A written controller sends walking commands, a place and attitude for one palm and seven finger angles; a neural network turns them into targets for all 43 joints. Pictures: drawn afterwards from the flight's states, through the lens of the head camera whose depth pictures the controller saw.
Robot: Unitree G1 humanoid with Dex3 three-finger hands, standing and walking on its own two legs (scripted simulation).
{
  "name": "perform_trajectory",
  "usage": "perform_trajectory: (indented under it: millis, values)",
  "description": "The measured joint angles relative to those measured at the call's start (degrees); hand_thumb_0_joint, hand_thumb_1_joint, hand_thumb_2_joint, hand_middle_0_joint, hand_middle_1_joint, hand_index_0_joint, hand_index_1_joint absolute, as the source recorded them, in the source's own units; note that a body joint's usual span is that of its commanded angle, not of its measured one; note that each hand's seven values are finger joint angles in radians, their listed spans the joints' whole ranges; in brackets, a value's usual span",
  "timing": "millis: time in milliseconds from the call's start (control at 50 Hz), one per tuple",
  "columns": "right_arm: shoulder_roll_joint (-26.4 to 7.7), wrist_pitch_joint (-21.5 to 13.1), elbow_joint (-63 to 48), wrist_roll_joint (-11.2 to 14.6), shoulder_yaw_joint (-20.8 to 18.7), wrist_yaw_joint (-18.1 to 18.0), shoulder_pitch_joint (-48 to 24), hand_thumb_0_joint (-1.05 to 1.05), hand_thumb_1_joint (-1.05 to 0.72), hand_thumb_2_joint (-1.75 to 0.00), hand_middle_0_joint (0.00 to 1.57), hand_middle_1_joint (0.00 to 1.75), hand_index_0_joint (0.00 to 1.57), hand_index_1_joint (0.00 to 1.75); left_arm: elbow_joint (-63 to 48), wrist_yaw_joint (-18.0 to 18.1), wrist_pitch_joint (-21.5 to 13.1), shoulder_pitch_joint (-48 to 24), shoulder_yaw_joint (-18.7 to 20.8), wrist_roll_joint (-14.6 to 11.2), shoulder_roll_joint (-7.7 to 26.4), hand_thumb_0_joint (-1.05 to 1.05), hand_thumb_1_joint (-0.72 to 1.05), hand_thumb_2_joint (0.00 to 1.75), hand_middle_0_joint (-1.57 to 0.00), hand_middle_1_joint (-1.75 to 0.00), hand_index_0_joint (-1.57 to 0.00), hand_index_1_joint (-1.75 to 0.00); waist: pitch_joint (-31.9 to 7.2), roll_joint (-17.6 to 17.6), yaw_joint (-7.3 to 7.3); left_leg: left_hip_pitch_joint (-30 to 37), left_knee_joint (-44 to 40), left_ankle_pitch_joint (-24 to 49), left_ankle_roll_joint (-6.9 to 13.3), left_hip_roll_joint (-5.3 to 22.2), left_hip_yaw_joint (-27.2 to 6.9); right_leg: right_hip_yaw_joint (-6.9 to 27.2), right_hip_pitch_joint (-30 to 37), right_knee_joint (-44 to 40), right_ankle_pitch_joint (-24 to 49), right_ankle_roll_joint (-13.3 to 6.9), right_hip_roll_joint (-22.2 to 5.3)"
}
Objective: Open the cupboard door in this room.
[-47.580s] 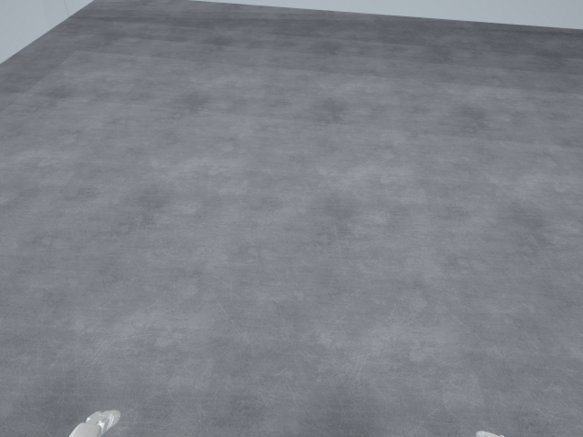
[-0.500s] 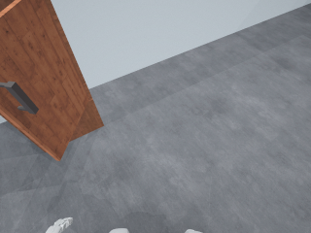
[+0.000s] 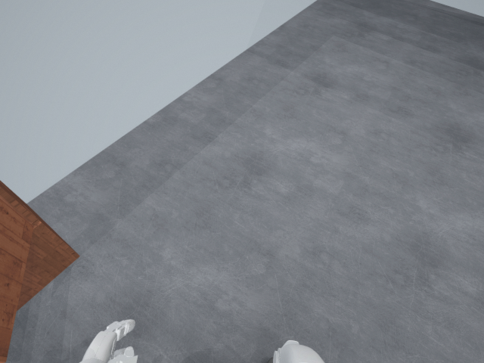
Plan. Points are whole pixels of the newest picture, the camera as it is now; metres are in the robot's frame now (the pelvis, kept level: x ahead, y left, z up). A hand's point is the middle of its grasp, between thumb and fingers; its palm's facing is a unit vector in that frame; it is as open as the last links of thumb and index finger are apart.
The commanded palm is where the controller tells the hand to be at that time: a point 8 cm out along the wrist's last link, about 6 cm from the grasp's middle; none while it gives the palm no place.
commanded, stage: walk to a spot facing it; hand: left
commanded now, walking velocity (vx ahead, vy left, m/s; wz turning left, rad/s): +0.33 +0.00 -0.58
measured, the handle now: out of the picture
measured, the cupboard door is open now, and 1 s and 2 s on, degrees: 50 50 50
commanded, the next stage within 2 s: turn to face it in 1.26 s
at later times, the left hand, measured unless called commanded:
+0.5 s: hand (158, 314) +0.23 +0.18 -0.19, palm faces -0.14 -0.98 -0.16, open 7.4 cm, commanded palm none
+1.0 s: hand (246, 173) +0.57 -0.01 -0.16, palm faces -0.39 -0.90 -0.22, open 7.4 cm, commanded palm none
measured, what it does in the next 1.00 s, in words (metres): walks ahead, turning right: right foot, then left foot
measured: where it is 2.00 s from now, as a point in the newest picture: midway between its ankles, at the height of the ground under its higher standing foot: (296, 231)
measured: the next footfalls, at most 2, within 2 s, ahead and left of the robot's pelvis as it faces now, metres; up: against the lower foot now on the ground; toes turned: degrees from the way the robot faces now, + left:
right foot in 0.06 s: +0.11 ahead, -0.12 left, +0.00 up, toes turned -8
left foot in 0.46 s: +0.32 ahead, +0.08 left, +0.00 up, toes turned -8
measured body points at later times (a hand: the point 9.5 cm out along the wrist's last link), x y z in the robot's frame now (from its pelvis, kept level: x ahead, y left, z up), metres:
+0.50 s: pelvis +0.20 -0.01 -0.01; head +0.23 +0.00 +0.43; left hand +0.24 +0.23 -0.18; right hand +0.28 -0.28 -0.13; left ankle +0.28 +0.08 -0.74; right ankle +0.07 -0.11 -0.71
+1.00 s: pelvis +0.39 -0.13 -0.01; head +0.43 -0.16 +0.44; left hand +0.59 +0.04 -0.14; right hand +0.24 -0.32 -0.16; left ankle +0.36 +0.03 -0.66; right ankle +0.39 -0.21 -0.74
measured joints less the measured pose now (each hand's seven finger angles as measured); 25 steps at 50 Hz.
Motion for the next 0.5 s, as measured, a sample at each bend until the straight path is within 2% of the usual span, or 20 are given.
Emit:
perform_trajectory:
  millis: [40, 60, 80, 120, 160, 200, 280, 340, 420, 440, 460, 500]
  values:
    - [-0.4, 0.3, 0.4, 0.2, -0.2, 0.2, 1.3, 0.01, -0.9, -0.89, 0.2, 0.3, 0.21, 0.3, -0.2, -0.1, -0.5, -0.6, -0.2, 0.1, 0.0, 0.01, 0.91, 0.9, -0.2, -0.3, -0.19, -0.29, 0.1, 0.7, -0.61, 0.3, 4.1, -3.3, -1.1, 1.4, 1.1, -1.4, 3.8, -6.4, 0.9, -1.4, 1.1]
    - [-0.3, 0.6, 0.8, 0.7, -0.2, 0.4, 2.1, 0.01, -0.9, -0.89, 0.2, 0.3, 0.21, 0.3, -0.6, -0.1, -1.3, -0.7, -0.4, 0.2, 0.4, 0.01, 0.91, 0.9, -0.2, -0.3, -0.19, -0.29, -0.2, 0.0, -0.65, -1.4, 9.6, -5.3, -0.9, 1.8, 1.4, -0.8, 5.5, -9.3, 2.5, -3.0, 1.0]
    - [-0.4, 1.3, 1.5, 1.2, -0.3, 0.6, 1.4, 0.01, -0.9, -0.89, 0.2, 0.3, 0.21, 0.3, -0.7, 0.4, -2.3, -0.9, -0.2, 0.0, 0.2, 0.01, 0.91, 0.9, -0.2, -0.3, -0.19, -0.29, 0.3, 0.1, -0.24, -4.4, 18.3, -7.9, -0.5, 1.9, -0.5, -0.3, 4.9, -7.4, 4.3, -3.6, 1.3]
    - [-1.0, 2.8, 2.4, 1.7, -0.6, 0.7, -1.3, 0.01, -0.9, -0.89, 0.2, 0.3, 0.2, 0.3, -0.6, 1.5, -3.3, -0.4, -0.3, -0.7, -0.7, 0.01, 0.91, 0.9, -0.2, -0.3, -0.19, -0.29, 1.7, 1.1, -0.31, -11.5, 34.6, -9.0, 0.4, 0.6, -6.5, 0.1, 6.0, -5.4, 3.0, -3.6, 2.5]
    - [-1.3, 3.1, 2.1, 1.6, -1.1, 0.8, -4.2, 0.01, -0.9, -0.89, 0.2, 0.3, 0.2, 0.3, 0.1, 2.4, -3.3, 1.4, -0.5, -0.8, -1.5, 0.01, 0.91, 0.9, -0.2, -0.3, -0.19, -0.29, 1.9, 1.5, -0.19, -17.3, 41.1, -6.1, 0.4, -0.4, -8.6, 1.1, 8.7, -8.2, 2.6, -3.3, 3.5]
    - [-1.0, 2.9, 0.9, 1.4, -1.3, 0.8, -7.2, 0.01, -0.91, -0.89, 0.2, 0.3, 0.2, 0.3, 1.1, 3.0, -3.3, 3.6, -0.6, -0.5, -2.0, 0.0, 0.91, 0.9, -0.2, -0.3, -0.2, -0.29, 1.6, 0.9, 0.1, -21.5, 39.7, -3.4, 0.1, -0.9, -9.1, 2.7, 11.2, -12.1, 3.9, -2.9, 4.1]
    - [-0.1, 1.8, -2.2, 1.2, -1.6, 1.4, -12.3, 0.01, -0.91, -0.89, 0.2, 0.3, 0.2, 0.3, 3.7, 3.0, -3.6, 7.7, -0.7, -0.2, -2.8, 0.01, 0.91, 0.9, -0.2, -0.3, -0.2, -0.3, 0.5, -0.5, 1.19, -25.7, 30.1, 2.3, 0.0, -2.0, -9.7, 5.9, 15.4, -17.8, 5.0, -3.1, 4.7]
    - [0.4, 1.2, -3.5, 1.3, -1.7, 1.8, -14.8, 0.01, -0.91, -0.89, 0.2, 0.3, 0.2, 0.3, 5.4, 2.8, -3.8, 10.4, -0.7, -0.1, -3.3, 0.01, 0.91, 0.9, -0.2, -0.3, -0.2, -0.3, -0.3, -1.0, 2.54, -25.5, 22.4, 5.1, 0.2, -3.0, -10.0, 7.5, 18.4, -19.8, 4.0, -2.6, 5.0]
    - [0.8, 0.2, -4.0, 1.4, -1.5, 1.9, -16.5, 0.01, -0.91, -0.9, 0.2, 0.3, 0.2, 0.3, 6.9, 2.8, -3.9, 13.6, -0.4, -0.3, -3.2, 0.01, 0.9, 0.9, -0.2, -0.3, -0.2, -0.3, -1.3, -1.6, 4.43, -21.0, 11.6, 7.3, 0.9, -5.1, -9.3, 8.9, 22.0, -19.2, 0.2, -1.6, 5.0]
    - [0.7, -0.3, -4.2, 1.3, -1.3, 1.8, -16.5, 0.01, -0.91, -0.9, 0.2, 0.3, 0.2, 0.3, 7.1, 2.9, -3.8, 14.6, -0.2, -0.3, -3.1, 0.01, 0.9, 0.9, -0.2, -0.3, -0.2, -0.3, -1.8, -1.7, 4.79, -18.8, 8.2, 7.7, 1.3, -5.5, -9.0, 9.3, 22.2, -17.4, -1.6, -1.2, 5.1]
    - [0.4, -1.1, -4.5, 1.0, -1.1, 1.6, -16.5, 0.01, -0.91, -0.9, 0.2, 0.3, 0.2, 0.3, 7.3, 2.9, -3.7, 15.4, -0.1, -0.5, -3.1, 0.01, 0.9, 0.9, -0.2, -0.3, -0.2, -0.3, -2.3, -1.2, 4.94, -17.7, 6.5, 9.8, 3.1, -5.4, -9.1, 9.2, 20.8, -13.2, -3.8, -1.3, 5.5]
    - [1.1, -2.0, -4.7, 0.3, -0.8, 1.0, -16.6, 0.0, -0.91, -0.89, 0.2, 0.3, 0.2, 0.3, 8.4, 2.9, -3.0, 15.2, 0.1, -0.6, -2.3, 0.01, 0.91, 0.9, -0.2, -0.3, -0.2, -0.3, -1.8, -2.2, 4.76, -17.4, 10.1, 8.7, 5.1, -5.5, -7.7, 8.5, 15.0, 3.7, -8.0, -1.7, 5.1]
